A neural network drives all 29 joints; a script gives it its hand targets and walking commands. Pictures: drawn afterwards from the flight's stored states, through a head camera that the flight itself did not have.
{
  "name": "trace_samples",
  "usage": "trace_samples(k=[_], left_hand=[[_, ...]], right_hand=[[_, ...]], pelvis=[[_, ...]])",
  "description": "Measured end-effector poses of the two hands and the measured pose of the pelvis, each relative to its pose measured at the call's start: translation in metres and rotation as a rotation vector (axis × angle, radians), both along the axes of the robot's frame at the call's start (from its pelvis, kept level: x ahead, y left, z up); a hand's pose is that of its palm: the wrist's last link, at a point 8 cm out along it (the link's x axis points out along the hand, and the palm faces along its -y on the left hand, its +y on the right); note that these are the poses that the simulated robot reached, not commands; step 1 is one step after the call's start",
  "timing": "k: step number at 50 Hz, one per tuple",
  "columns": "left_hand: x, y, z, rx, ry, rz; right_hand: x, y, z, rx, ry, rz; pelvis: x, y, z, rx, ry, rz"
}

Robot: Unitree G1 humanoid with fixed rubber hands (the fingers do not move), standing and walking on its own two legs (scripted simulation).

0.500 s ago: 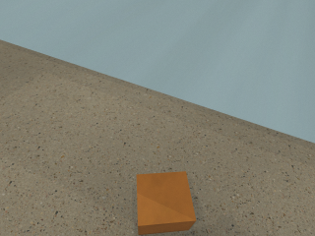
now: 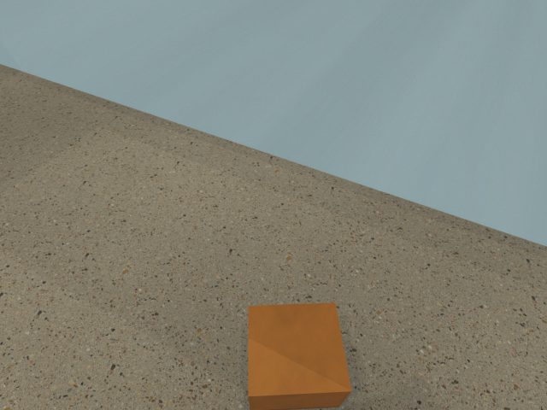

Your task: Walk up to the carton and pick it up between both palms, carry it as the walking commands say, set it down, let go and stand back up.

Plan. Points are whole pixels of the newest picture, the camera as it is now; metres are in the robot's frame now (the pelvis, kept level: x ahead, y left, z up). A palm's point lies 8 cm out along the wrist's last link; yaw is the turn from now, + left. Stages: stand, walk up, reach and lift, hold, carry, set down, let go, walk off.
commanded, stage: walk up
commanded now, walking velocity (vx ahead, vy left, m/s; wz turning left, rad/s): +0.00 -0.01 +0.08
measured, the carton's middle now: (293, 356) +0.42 -0.06 -0.67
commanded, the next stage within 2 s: none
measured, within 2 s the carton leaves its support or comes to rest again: neither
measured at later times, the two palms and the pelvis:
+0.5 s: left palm out of the picture -0.01 +0.23 -0.15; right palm out of the picture +0.01 -0.23 -0.14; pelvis -0.01 +0.00 +0.00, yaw +2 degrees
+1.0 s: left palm out of the picture -0.02 +0.24 -0.15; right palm out of the picture +0.04 -0.24 -0.13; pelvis -0.01 +0.00 -0.01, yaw +4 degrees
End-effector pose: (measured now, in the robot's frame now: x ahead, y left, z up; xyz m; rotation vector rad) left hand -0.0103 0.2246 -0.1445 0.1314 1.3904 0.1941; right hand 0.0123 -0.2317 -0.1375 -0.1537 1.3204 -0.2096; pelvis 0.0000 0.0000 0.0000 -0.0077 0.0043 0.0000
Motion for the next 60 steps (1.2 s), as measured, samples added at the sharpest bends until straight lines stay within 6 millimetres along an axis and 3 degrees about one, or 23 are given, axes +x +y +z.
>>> trace_samples(k=[7, 17, 38, 60], left_hand=[[0.002, -0.005, 0.000, -0.004, -0.012, -0.003], [0.006, 0.004, -0.002, 0.009, -0.035, 0.017], [-0.015, 0.008, -0.003, 0.012, -0.014, 0.051], [-0.015, 0.020, -0.004, 0.036, -0.033, 0.066]], right_hand=[[-0.003, 0.000, -0.002, 0.011, 0.011, 0.008], [-0.008, 0.002, -0.001, 0.003, 0.024, 0.027], [0.021, -0.004, 0.003, -0.023, -0.051, 0.096], [0.042, -0.006, 0.004, -0.044, -0.093, 0.149]], pelvis=[[-0.002, -0.003, -0.001, -0.001, 0.000, 0.012], [-0.004, -0.002, -0.002, -0.002, 0.005, 0.025], [-0.008, -0.002, -0.004, -0.011, 0.020, 0.058], [-0.012, 0.001, -0.008, -0.013, 0.029, 0.085]])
